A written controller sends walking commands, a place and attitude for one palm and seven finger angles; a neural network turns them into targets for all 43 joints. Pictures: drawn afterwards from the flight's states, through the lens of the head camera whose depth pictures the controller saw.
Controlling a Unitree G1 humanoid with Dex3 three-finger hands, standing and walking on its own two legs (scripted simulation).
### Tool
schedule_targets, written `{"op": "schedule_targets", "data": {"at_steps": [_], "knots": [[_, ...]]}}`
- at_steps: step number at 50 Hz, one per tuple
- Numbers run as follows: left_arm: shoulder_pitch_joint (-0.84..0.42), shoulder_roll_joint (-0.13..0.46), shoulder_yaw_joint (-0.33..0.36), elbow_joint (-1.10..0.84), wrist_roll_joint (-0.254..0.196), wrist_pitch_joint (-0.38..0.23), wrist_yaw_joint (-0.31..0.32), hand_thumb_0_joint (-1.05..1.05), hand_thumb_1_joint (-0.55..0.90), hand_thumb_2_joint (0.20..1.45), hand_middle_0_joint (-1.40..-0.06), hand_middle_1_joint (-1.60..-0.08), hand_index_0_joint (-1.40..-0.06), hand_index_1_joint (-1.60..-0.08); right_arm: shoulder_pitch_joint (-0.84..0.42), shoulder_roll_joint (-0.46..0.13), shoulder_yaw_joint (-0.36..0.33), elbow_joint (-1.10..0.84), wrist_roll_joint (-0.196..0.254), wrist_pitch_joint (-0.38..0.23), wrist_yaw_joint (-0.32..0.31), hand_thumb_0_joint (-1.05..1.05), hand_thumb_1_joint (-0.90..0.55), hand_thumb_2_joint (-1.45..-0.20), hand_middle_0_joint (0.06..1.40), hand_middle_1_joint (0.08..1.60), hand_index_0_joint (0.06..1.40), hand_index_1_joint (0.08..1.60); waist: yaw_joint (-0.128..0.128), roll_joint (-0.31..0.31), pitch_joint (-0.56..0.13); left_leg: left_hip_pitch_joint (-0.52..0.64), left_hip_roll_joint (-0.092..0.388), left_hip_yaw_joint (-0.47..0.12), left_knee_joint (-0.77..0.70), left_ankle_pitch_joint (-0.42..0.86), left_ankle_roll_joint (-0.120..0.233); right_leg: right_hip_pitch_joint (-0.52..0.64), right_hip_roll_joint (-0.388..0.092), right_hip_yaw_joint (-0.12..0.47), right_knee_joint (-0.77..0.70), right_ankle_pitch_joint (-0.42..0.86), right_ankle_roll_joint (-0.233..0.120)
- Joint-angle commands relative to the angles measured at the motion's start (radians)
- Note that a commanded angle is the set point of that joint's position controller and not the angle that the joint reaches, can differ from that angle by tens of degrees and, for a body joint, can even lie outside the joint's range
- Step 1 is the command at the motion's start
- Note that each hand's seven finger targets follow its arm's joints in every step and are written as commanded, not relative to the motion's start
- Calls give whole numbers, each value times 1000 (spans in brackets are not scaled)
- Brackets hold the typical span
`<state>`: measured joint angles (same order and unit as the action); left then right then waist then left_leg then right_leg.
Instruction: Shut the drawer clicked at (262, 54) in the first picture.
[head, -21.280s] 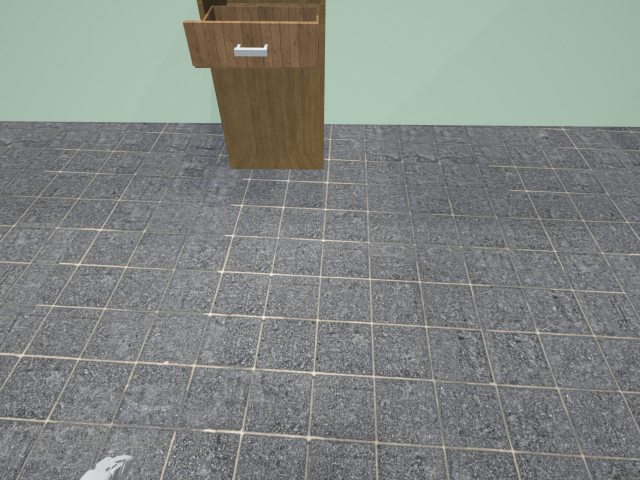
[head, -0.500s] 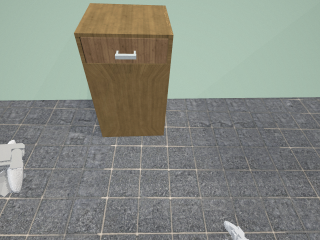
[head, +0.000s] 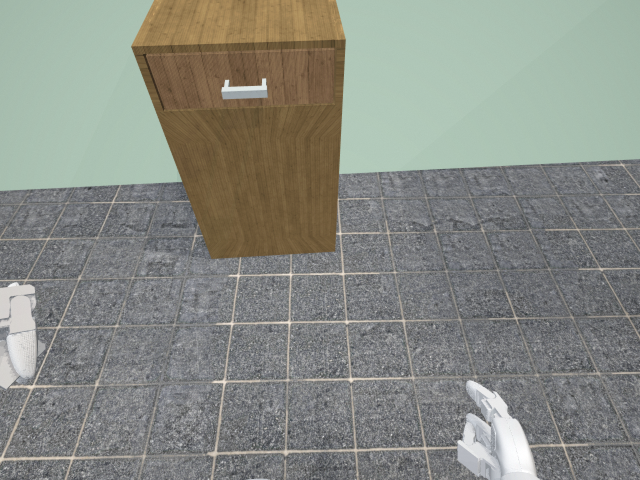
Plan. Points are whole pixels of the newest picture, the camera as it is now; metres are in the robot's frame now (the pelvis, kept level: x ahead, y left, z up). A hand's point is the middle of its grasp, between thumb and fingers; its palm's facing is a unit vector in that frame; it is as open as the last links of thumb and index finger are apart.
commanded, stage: stop stepping back and stand still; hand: left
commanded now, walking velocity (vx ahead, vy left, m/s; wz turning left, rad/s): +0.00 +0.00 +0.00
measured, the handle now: (245, 87) +0.95 +0.22 -0.03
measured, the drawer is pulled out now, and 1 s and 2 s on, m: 0.00 0.00 0.00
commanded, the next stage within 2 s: let the arm hang, fingers relaxed in 0.32 s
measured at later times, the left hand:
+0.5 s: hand (70, 388) +0.19 +0.26 +0.08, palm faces +0.18 -0.84 -0.52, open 3.2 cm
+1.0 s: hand out of the picture -0.07 +0.23 -0.16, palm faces +0.02 -0.97 -0.25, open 5.3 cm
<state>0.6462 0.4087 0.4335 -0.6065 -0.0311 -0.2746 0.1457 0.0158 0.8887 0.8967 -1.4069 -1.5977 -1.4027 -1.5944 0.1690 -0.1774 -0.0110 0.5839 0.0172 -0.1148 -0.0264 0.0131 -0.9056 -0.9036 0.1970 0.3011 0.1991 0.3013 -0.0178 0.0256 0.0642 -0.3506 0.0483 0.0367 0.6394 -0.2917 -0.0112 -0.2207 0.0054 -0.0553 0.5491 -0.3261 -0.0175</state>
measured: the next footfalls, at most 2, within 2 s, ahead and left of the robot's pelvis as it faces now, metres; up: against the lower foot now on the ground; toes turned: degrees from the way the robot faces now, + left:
none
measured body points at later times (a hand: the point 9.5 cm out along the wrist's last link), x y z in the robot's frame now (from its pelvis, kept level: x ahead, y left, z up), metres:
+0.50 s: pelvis -0.01 +0.02 +0.00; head +0.00 +0.00 +0.45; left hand +0.18 +0.31 +0.11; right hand +0.16 -0.23 -0.10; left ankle +0.02 +0.12 -0.73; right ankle -0.02 -0.11 -0.73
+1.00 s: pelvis -0.03 +0.03 +0.01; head -0.01 +0.02 +0.46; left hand -0.07 +0.28 -0.14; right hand -0.04 -0.20 -0.15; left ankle +0.02 +0.12 -0.73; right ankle -0.02 -0.11 -0.73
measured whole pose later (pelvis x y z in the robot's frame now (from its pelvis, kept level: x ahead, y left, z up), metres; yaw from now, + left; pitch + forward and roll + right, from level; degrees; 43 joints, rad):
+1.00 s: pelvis -0.03 +0.03 +0.01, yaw +0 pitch -1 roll -1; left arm 0.35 0.22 0.00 1.09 0.01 0.03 0.02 0.01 0.91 0.90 -0.57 -0.72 -0.56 -0.71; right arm 0.31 -0.17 0.00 1.07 -0.02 0.03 -0.01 0.01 -0.91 -0.90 0.20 0.30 0.20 0.30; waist 0.01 0.02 0.06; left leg -0.27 -0.01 0.04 0.45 -0.17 0.04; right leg -0.20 -0.03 -0.05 0.44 -0.23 0.02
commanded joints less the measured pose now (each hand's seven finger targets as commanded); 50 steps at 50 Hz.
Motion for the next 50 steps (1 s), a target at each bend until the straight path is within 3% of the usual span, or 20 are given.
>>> {"op": "schedule_targets", "data": {"at_steps": [1,3,5,8,10,15,20,21,22,24,27,28,30,33,35,36,39,40,46,50], "knots": [[43,128,94,-140,-17,-17,25,0,900,900,-1400,-1600,-1400,-1600,-50,-119,-40,-131,4,-21,-22,0,-900,-900,200,300,200,300,-5,-159,-127,-36,-3,-16,-33,-25,13,127,-241,241,-164,483,-80],[35,113,70,-146,-13,-18,28,0,900,900,-1400,-1600,-1400,-1600,-47,-117,-32,-123,-1,-23,-37,0,-900,-900,200,300,200,300,-5,-109,-154,109,1,-20,-192,241,29,113,-154,133,-82,497,-24],[-4,134,69,-194,-9,-25,28,0,900,900,-1400,-1600,-1400,-1600,-48,-140,-42,-130,-4,-30,-50,0,-900,-900,200,300,200,300,14,-7,-189,233,81,-91,-214,491,62,58,-72,78,-33,392,25],[-35,150,63,-245,3,-28,27,0,900,900,-1400,-1600,-1400,-1600,-41,-121,-26,-127,-11,-40,-52,0,-900,-900,200,300,200,300,14,138,-182,282,119,-137,-233,677,76,8,-35,19,6,203,33],[-27,136,55,-233,7,-26,27,0,900,900,-1400,-1600,-1400,-1600,-36,-128,-29,-123,-8,-49,-45,0,-900,-900,200,300,200,300,18,137,-165,241,119,-117,-235,588,72,47,-29,16,-64,159,29],[84,126,78,-184,-11,-26,22,0,900,900,-1400,-1600,-1400,-1600,-38,-130,-37,-130,1,-38,-32,0,-900,-900,200,300,200,300,12,43,-200,143,51,-64,-194,407,33,160,-64,69,-112,409,11],[99,119,85,-138,-26,-19,17,0,900,900,-1400,-1600,-1400,-1600,-54,-128,-36,-134,1,-13,-37,0,-900,-900,200,300,200,300,8,14,-151,108,45,-63,-224,243,31,96,-67,96,-158,305,11],[-129,6,-365,661,70,114,-120,0,900,900,-1400,-1600,-1400,-1600,-114,-268,-81,111,2,-87,54,0,-900,-900,200,300,200,300,-34,7,-108,94,66,-51,-64,324,22,-74,-140,52,-37,366,-9],[-166,13,-308,681,72,211,-141,0,900,900,-1360,-1557,-1360,-1557,-25,-288,-93,106,-3,-13,55,0,-900,-900,200,300,200,300,-16,17,-156,102,71,-71,-88,283,26,-87,-155,104,-58,302,-10],[-187,-18,-315,724,71,246,-146,0,900,900,-1280,-1470,-1280,-1470,-17,-234,-65,89,-12,32,49,0,-900,-900,200,300,200,300,0,-14,-129,25,82,-107,-119,122,56,-108,-125,79,-55,128,-2],[-297,-6,-349,892,70,255,-146,0,900,900,-1160,-1340,-1160,-1340,-13,-224,-38,101,-33,63,43,0,-900,-900,200,300,200,300,2,-232,-102,23,51,-134,-122,102,68,-104,-130,115,-100,66,-20],[-326,-12,-356,960,68,260,-144,0,900,900,-1120,-1297,-1120,-1297,-11,-221,-34,115,-39,73,40,0,-900,-900,200,300,200,300,-1,-260,-87,44,38,-130,-118,107,66,-126,-137,131,-118,44,-28],[-360,-31,-376,1088,62,274,-139,0,900,900,-1040,-1210,-1040,-1210,-1,-201,-25,150,-45,93,37,0,-900,-900,200,300,200,300,-4,-216,-64,78,31,-122,-144,138,61,-140,-133,132,-124,29,-28],[-353,-41,-395,1248,53,285,-132,0,900,900,-920,-1080,-920,-1080,-6,-187,-9,209,-45,105,34,0,-900,-900,200,300,200,300,14,26,-33,16,44,-151,-257,60,60,-61,-95,116,-119,-18,-7],[-330,-41,-400,1344,50,282,-130,0,900,900,-840,-993,-840,-993,6,-173,-6,247,-41,107,28,0,-900,-900,200,300,200,300,23,111,-42,8,36,-147,-288,5,55,-14,-92,115,-134,-2,-11],[-318,-33,-402,1382,49,280,-130,0,900,900,-800,-950,-800,-950,17,-175,-6,261,-38,110,25,0,-900,-900,200,300,200,300,26,97,-45,18,34,-147,-283,4,53,-2,-91,113,-148,6,-13],[-301,-67,-398,1483,45,275,-128,0,900,900,-680,-820,-680,-820,59,-144,-9,316,-39,114,15,0,-900,-900,200,300,200,300,22,159,-91,57,36,-135,-293,-31,49,27,-95,109,-180,15,-23],[-299,-67,-400,1507,44,274,-128,0,900,900,-640,-777,-640,-777,71,-137,-11,332,-37,115,13,0,-900,-900,200,300,200,300,21,162,-92,64,38,-134,-297,-34,48,29,-98,104,-188,24,-25],[-304,-79,-411,1619,44,273,-125,0,900,900,-400,-517,-400,-517,149,-137,-19,413,-31,122,5,0,-900,-900,200,300,200,300,11,-9,-15,83,51,-139,-319,-44,51,-21,-96,89,-220,-7,-23],[-293,-105,-416,1666,42,273,-120,0,900,900,-240,-343,-240,-343,182,-113,-17,458,-32,121,3,0,-900,-900,200,300,200,300,7,-57,9,110,49,-129,-327,-25,53,-49,-101,88,-226,-26,-19]]}}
